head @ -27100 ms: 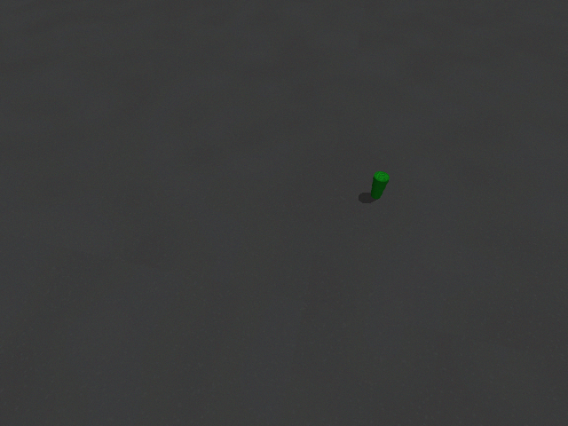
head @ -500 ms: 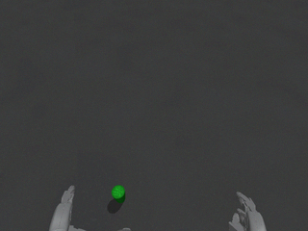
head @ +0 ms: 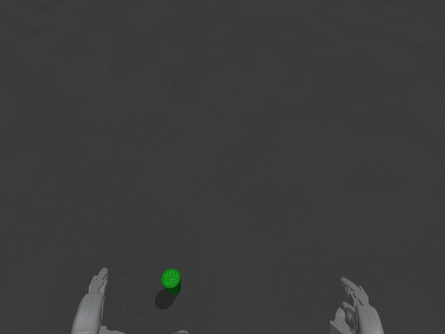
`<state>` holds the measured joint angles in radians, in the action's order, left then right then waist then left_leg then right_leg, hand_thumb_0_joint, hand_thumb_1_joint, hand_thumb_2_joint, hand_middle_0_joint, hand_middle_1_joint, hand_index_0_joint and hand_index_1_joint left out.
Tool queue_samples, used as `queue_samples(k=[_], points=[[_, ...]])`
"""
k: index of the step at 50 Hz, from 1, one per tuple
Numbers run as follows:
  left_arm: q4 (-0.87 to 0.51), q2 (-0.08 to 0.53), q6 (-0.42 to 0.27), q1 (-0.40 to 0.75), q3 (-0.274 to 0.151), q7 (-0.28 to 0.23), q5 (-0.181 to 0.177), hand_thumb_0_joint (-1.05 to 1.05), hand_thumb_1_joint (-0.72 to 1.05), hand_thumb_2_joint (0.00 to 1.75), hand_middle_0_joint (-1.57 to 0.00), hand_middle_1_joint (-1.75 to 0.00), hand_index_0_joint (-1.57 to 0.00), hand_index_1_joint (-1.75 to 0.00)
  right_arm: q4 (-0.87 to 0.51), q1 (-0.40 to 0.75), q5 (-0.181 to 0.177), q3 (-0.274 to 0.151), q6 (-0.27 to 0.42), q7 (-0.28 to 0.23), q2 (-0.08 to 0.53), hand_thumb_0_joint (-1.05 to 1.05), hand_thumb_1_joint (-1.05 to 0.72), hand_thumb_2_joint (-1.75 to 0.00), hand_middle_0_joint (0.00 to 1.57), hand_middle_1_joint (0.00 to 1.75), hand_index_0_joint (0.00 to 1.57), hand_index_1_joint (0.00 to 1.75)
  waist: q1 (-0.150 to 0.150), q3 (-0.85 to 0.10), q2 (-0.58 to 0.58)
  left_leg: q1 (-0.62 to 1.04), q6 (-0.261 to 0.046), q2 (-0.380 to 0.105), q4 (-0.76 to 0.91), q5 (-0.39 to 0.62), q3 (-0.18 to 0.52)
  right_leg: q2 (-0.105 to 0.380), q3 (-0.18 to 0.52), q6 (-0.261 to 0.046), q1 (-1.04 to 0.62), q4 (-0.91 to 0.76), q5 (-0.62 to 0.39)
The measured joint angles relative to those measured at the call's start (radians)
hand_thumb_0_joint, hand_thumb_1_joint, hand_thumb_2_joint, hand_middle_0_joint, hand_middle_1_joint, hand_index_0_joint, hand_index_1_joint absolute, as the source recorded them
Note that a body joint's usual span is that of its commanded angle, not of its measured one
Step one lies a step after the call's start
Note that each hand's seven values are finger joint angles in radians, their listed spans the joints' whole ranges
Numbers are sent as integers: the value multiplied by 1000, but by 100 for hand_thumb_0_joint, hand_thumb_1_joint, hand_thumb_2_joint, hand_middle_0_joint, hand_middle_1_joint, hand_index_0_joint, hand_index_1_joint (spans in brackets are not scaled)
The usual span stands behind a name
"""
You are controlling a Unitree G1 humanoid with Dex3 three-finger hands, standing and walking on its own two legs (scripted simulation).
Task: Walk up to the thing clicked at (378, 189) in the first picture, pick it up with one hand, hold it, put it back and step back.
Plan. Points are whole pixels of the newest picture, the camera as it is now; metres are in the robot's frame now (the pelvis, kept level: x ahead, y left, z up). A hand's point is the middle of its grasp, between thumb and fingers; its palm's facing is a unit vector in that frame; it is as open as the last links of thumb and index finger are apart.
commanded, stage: home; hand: left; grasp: from the side
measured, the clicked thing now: (172, 283) +0.40 +0.21 -0.66
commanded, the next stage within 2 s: stand in 0.26 s
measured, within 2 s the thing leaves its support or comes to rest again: neither
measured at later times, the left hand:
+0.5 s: hand (125, 320) +0.16 +0.18 -0.06, palm faces +0.12 -0.95 -0.28, open 16.4 cm
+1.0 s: hand out of the picture +0.09 +0.24 -0.11, palm faces +0.00 -0.94 -0.35, open 7.6 cm
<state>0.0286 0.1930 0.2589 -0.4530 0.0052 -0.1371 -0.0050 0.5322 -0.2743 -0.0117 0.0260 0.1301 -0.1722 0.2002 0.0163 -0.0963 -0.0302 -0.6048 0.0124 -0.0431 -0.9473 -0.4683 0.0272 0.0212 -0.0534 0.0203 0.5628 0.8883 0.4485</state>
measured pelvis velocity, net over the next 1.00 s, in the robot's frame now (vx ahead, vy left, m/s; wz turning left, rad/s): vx -0.01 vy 0.01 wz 0.00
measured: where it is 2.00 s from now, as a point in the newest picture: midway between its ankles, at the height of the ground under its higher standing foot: outside the picture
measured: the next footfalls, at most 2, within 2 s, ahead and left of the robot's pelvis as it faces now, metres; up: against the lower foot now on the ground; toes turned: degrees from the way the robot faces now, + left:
none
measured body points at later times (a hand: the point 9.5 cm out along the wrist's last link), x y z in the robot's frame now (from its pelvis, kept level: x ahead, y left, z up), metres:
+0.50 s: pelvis +0.00 +0.00 +0.00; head +0.02 +0.01 +0.45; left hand +0.16 +0.23 -0.04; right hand +0.16 -0.24 -0.07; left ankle +0.01 +0.12 -0.69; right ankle +0.00 -0.13 -0.69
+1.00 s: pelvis -0.01 +0.01 +0.03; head +0.01 +0.01 +0.48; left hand +0.09 +0.29 -0.09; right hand +0.10 -0.28 -0.09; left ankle +0.01 +0.12 -0.69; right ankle +0.00 -0.13 -0.69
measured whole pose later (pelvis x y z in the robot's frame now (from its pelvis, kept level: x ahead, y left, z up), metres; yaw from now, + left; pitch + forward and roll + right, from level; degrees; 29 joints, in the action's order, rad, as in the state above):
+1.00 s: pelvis -0.01 +0.01 +0.03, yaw +0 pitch +0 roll +0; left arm 0.78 0.32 0.01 -0.24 -0.03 -0.02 0.04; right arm 0.88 -0.20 0.05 -0.04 0.01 -0.01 0.31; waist -0.01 0.02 0.01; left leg -0.35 -0.01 0.00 -0.72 -0.36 0.00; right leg 0.06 -0.03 0.03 0.34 0.71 0.37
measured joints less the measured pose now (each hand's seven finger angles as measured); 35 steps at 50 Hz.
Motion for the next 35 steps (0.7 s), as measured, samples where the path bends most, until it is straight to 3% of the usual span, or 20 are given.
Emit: queue_samples(k=[22, 28, 35], points=[[4, -2, 3, 4, -1, -2, 0, -1, -48, 10, -8, -9, -8, -8, -1, -3, 2, -2, -2, 0, 0, 1, -91, -90, 21, 30, 20, 30, -1, -2, 2, 4, 0, 1, 2, 1, 1, 0, 0, 0, -5, -2, 0], [5, -1, 3, 3, 0, -3, 0, 0, -26, 32, -15, -20, -15, -20, -4, -3, 2, -2, -1, 0, 1, 1, -91, -90, 21, 30, 20, 30, -1, 0, 1, 4, 0, 2, 3, 4, 1, 1, -1, 0, -5, -2, -3], [3, -1, 1, 2, 0, -2, 0, 0, 20, 68, -19, -27, -19, -27, -4, -3, 2, 0, 1, -1, 0, 1, -91, -90, 21, 30, 20, 30, -2, 2, 1, 0, 0, 2, 2, 7, 1, 1, 0, 0, 0, -1, -6]])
